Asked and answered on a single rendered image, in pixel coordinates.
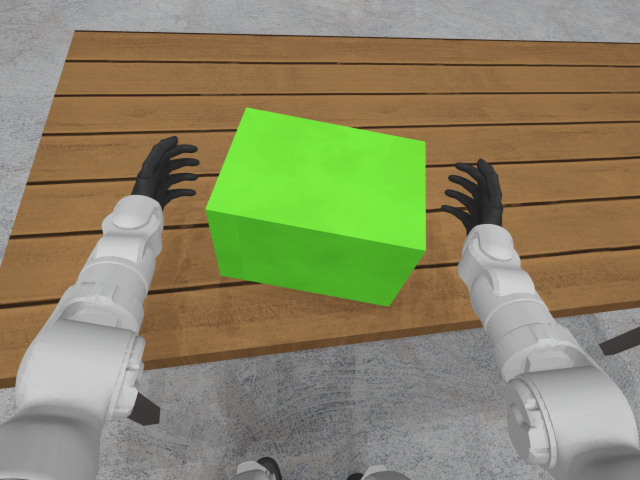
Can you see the carton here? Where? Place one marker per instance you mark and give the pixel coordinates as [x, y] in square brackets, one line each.
[319, 207]

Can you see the left robot forearm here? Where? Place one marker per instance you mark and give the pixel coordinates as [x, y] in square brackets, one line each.
[115, 279]

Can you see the right robot forearm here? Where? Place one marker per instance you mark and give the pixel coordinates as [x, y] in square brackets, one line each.
[525, 336]

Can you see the robot left upper arm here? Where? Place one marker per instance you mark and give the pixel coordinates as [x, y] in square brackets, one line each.
[84, 375]

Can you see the left robot foot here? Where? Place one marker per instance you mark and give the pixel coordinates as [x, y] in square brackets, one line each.
[271, 465]

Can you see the table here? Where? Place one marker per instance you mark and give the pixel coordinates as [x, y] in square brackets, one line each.
[559, 121]

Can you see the robot right hand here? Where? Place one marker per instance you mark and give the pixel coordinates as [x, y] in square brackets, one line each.
[486, 207]

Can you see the left robot shin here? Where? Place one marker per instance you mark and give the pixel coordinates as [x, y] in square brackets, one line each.
[250, 465]

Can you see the robot right upper arm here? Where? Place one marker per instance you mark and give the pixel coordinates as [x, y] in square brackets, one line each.
[574, 423]

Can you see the robot left hand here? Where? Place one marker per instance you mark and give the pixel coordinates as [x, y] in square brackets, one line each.
[154, 180]

